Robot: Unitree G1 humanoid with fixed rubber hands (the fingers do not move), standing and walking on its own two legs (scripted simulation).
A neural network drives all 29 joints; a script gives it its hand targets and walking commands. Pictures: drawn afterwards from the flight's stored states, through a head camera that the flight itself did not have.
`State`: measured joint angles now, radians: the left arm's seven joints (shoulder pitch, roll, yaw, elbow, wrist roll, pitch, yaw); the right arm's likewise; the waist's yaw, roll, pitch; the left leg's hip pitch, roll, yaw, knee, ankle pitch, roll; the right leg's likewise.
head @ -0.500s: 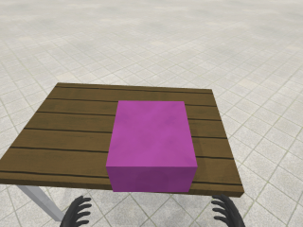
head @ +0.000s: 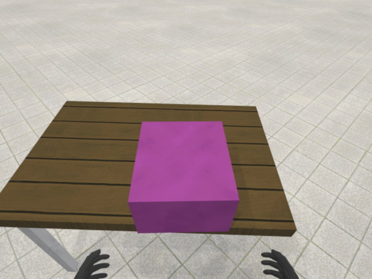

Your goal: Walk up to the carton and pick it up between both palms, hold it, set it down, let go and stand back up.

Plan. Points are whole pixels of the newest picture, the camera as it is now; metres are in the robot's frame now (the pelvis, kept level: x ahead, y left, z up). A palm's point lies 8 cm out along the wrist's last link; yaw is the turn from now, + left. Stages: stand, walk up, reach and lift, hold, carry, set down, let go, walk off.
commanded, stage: let go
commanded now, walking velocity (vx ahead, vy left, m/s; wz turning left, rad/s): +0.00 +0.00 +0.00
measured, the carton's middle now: (182, 173) +0.47 +0.01 -0.08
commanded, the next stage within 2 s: stand in 0.46 s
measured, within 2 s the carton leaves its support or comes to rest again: neither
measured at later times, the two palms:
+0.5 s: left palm out of the picture +0.16 +0.22 -0.08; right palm out of the picture +0.15 -0.23 -0.09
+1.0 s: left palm out of the picture +0.10 +0.24 -0.11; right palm out of the picture +0.03 -0.25 -0.13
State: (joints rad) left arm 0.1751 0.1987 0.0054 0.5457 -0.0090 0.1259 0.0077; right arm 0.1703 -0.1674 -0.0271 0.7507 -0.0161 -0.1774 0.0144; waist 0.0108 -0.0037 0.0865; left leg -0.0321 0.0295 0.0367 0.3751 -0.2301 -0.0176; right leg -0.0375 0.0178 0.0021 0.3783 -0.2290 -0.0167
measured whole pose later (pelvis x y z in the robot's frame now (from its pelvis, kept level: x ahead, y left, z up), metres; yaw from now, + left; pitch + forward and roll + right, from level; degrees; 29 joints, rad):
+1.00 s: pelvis +0.00 +0.01 +0.00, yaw -4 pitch -1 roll +0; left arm 0.30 0.19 0.03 0.75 0.03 -0.02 0.00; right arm 0.31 -0.22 -0.06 0.86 -0.03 0.02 0.00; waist -0.01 0.01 -0.02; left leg -0.16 0.04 0.10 0.45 -0.27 -0.01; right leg -0.20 0.03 0.06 0.47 -0.25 -0.01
